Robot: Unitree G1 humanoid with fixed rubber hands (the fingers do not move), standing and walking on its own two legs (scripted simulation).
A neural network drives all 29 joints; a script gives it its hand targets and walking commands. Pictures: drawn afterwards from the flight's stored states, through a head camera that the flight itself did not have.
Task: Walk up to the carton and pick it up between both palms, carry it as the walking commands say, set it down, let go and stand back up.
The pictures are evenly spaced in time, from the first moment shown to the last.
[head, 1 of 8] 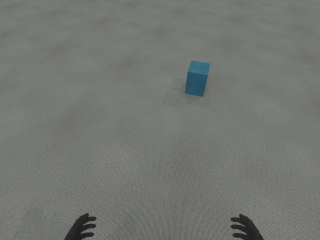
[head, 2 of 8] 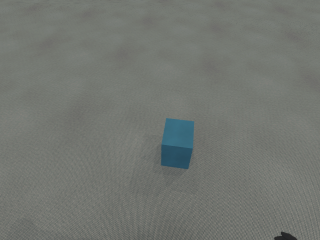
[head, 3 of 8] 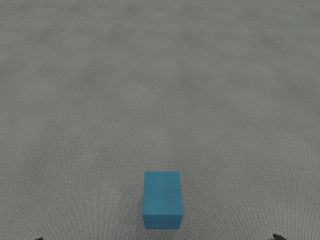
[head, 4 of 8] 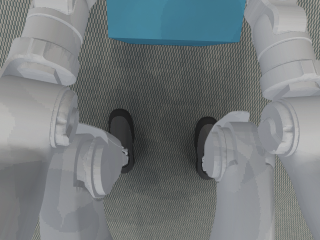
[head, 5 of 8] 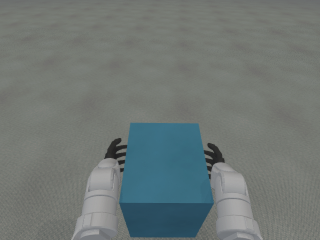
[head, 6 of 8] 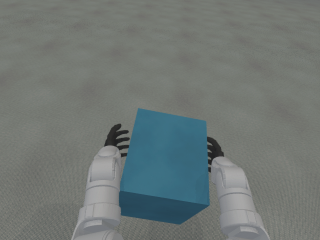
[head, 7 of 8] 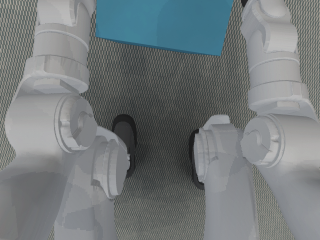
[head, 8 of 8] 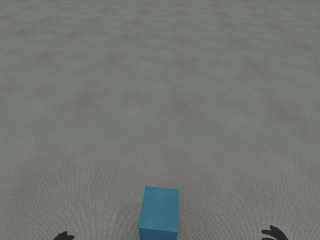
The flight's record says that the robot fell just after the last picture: no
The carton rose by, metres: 0.67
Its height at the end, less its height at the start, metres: +0.00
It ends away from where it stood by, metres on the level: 0.02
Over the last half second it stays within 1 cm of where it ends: yes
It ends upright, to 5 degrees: yes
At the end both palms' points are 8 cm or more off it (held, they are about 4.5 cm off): yes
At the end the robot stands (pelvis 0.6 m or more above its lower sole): yes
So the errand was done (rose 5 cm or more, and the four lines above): yes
